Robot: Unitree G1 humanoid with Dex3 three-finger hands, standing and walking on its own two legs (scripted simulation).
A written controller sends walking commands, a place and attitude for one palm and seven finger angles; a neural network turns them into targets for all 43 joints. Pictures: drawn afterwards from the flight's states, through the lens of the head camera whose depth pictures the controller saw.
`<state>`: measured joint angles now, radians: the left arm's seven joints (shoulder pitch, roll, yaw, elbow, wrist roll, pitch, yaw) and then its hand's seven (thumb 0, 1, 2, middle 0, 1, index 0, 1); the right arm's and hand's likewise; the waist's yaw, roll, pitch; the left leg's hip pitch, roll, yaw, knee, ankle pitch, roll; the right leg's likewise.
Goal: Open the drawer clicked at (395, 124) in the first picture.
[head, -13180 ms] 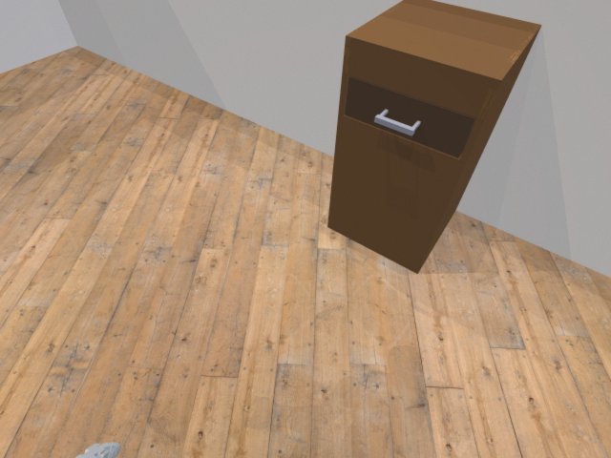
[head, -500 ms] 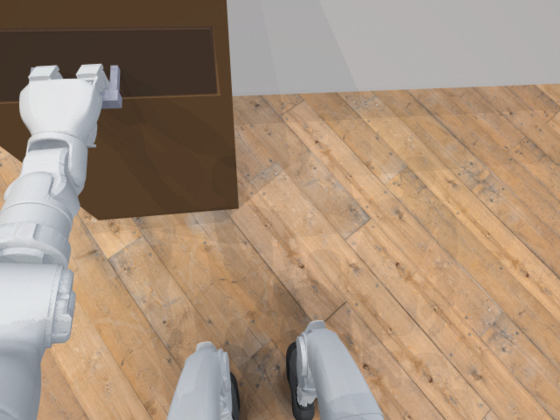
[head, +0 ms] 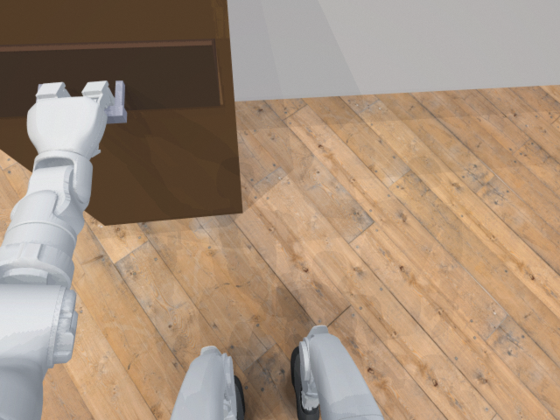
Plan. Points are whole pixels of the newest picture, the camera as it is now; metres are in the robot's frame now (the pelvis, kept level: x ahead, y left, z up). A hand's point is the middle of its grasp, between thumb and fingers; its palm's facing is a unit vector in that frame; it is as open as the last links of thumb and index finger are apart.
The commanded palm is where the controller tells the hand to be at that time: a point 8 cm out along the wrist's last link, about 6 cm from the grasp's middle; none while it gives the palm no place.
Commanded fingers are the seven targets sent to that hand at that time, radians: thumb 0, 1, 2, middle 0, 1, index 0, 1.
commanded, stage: pull the drawer open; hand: left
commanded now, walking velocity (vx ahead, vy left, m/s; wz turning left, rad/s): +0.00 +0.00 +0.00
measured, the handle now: (81, 103) +0.57 +0.25 -0.01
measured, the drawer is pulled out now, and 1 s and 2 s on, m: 0.01 0.13 0.25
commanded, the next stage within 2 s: none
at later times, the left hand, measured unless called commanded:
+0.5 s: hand (86, 190) +0.44 +0.24 -0.03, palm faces -0.04 -0.06 -1.00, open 5.2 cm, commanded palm +0.41 +0.23 +0.02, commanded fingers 0.00 0.90 0.90 -0.40 -1.35 -0.40 -1.35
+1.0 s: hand (84, 230) +0.38 +0.24 -0.03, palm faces -0.03 -0.05 -1.00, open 5.2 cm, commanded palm +0.34 +0.24 +0.02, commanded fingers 0.00 0.90 0.90 -0.40 -1.35 -0.40 -1.35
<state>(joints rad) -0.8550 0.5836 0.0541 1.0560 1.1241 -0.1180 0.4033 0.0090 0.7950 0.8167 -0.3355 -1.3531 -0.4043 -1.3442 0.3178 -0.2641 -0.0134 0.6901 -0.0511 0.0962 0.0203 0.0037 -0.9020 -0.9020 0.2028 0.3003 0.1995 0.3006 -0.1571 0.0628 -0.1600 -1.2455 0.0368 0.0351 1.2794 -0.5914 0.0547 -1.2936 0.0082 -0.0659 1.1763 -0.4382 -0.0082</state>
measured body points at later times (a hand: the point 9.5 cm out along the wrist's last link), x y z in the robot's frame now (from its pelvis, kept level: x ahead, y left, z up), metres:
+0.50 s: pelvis +0.03 +0.00 +0.02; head +0.17 +0.01 +0.45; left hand +0.44 +0.24 +0.02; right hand +0.10 -0.27 -0.11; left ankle -0.01 +0.08 -0.62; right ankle +0.05 -0.12 -0.62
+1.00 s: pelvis +0.01 -0.01 +0.03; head +0.13 -0.01 +0.46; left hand +0.38 +0.24 +0.02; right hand +0.11 -0.27 -0.11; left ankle -0.01 +0.09 -0.62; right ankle +0.05 -0.12 -0.62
